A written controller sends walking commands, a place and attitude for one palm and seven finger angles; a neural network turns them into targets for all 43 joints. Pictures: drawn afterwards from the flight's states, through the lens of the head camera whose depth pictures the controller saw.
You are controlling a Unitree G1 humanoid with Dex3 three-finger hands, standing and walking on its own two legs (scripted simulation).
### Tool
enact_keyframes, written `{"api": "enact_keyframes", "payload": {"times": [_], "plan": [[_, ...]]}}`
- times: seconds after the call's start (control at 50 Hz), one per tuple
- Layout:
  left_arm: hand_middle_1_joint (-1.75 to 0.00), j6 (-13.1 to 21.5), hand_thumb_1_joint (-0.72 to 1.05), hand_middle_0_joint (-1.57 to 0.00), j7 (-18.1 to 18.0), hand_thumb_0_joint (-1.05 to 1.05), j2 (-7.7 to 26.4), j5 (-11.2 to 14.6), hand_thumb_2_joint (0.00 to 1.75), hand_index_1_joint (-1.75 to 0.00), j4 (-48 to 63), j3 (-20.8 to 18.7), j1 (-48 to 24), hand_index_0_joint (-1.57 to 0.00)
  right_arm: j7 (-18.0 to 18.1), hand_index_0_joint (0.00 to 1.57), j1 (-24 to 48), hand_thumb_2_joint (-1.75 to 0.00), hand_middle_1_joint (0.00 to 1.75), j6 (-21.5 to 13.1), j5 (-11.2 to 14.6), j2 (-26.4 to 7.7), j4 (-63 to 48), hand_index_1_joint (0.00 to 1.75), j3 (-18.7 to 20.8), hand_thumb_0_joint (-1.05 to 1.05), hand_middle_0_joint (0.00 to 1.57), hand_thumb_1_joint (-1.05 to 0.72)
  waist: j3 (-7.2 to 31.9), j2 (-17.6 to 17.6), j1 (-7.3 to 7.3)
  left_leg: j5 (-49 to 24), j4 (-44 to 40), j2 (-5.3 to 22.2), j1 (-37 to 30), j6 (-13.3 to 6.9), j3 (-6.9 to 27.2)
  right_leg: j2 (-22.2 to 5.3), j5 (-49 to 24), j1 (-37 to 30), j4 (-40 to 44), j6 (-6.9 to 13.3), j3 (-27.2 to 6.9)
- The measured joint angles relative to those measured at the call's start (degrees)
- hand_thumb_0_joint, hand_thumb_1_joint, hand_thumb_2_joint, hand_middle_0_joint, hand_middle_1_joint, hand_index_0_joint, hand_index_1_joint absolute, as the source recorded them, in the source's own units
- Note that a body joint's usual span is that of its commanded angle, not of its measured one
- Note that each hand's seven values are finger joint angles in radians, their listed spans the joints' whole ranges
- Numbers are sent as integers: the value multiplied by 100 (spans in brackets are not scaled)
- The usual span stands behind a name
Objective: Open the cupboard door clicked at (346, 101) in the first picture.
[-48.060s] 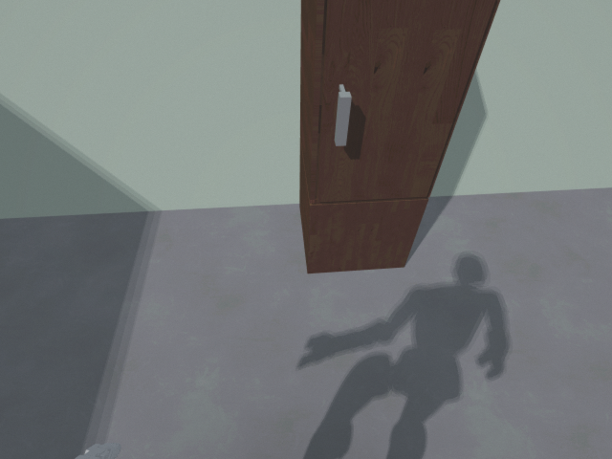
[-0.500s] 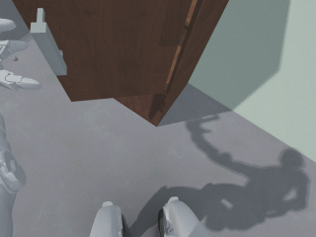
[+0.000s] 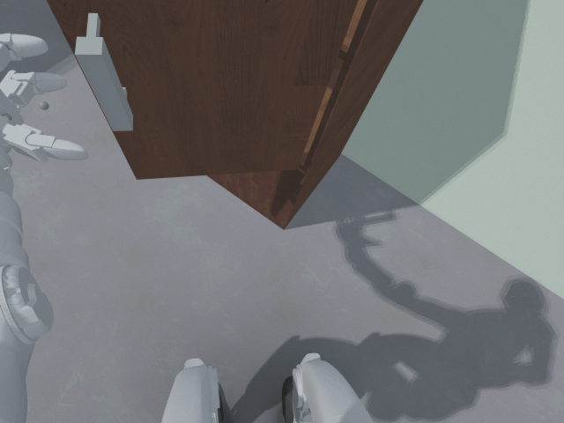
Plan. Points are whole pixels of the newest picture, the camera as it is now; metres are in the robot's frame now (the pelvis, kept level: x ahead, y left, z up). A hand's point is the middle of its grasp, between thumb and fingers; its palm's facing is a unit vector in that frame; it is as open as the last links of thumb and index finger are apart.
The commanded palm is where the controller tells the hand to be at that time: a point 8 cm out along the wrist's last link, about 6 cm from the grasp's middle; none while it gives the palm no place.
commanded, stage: slide the fingers in behind the handle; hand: left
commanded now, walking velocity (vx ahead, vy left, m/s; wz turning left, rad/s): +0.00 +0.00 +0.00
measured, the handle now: (109, 76) +0.56 +0.20 +0.07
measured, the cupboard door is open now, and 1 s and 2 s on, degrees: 44 43 41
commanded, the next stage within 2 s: close the thumb around the handle in 1.68 s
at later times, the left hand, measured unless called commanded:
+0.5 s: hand (69, 101) +0.52 +0.24 +0.07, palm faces +0.07 -1.00 -0.01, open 14.0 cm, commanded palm +0.50 +0.27 +0.07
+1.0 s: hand (78, 102) +0.52 +0.23 +0.07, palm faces +0.13 -0.99 +0.00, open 14.4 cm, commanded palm +0.50 +0.23 +0.07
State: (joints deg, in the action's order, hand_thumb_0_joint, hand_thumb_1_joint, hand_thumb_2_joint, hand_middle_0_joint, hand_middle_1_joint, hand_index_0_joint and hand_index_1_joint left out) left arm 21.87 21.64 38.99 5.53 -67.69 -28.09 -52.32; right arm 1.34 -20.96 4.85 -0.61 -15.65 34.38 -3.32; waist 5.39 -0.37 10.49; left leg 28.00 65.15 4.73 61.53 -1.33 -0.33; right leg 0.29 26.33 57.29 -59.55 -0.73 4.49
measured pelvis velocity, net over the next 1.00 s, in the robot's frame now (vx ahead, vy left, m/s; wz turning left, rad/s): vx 0.00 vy -0.01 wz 0.03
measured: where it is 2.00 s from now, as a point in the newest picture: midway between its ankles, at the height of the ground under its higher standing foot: outside the picture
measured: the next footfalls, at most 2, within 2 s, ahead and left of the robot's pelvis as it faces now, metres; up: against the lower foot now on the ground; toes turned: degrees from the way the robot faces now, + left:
none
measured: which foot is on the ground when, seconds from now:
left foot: down 0.00-1.00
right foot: down 0.00-1.00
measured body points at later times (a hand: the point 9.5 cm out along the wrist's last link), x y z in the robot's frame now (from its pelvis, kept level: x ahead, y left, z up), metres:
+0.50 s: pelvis +0.00 +0.00 +0.00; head +0.15 +0.03 +0.42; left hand +0.51 +0.29 +0.07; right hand -0.01 -0.27 -0.10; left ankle +0.02 +0.10 -0.65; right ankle +0.01 -0.14 -0.65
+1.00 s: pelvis +0.00 -0.01 +0.00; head +0.15 +0.04 +0.42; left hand +0.50 +0.28 +0.07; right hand +0.02 -0.27 -0.11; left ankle +0.02 +0.10 -0.65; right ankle +0.01 -0.14 -0.65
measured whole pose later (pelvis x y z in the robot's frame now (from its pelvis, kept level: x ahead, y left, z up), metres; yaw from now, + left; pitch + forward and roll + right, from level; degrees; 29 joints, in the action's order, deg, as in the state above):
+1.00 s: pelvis +0.00 -0.01 +0.00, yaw +2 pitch +25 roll -5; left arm 23.0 11.2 31.4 6.4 -68.2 -20.3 -55.4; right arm -0.6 -21.5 3.7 -2.0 -14.4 37.7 -2.3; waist 6.3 -0.7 9.2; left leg 27.8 65.2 3.5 62.3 -0.7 1.4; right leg -0.6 27.4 57.4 -60.2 -0.1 6.1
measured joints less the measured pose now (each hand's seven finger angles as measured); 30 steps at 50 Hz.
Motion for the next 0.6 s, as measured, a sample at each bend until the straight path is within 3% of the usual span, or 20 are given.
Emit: {"api": "enact_keyframes", "payload": {"times": [0.2, 0.34, 0.6], "plan": [[-120, -104, -50, -30, -160, -1, -42, -72, 30, -120, -126, 114, -252, -30, -18, 20, -111, -90, 30, -3, -33, 38, 74, 30, -34, 0, 20, -90, -4, -56, 73, -21, 23, -6, 112, 5, 6, -4, -6, 121, -44, 9, 1], [-120, -102, -50, -30, -315, -1, -75, -143, 30, -122, -93, -34, -154, -31, -63, 20, -196, -90, 30, 21, -34, 61, 47, 30, -41, 0, 20, -90, 9, -64, 111, -7, 8, 31, 78, 15, -28, 31, -6, 118, -44, 19, -36], [-120, 0, -50, -30, -525, -1, -395, -1, 30, -120, 7, 221, -64, -27, -83, 20, -163, -90, 30, -30, -43, 57, 154, 30, 39, 0, 20, -90, 37, -50, 1, -16, -56, -8, -33, 34, 15, 3, 17, -13, 8, 34, 5]]}}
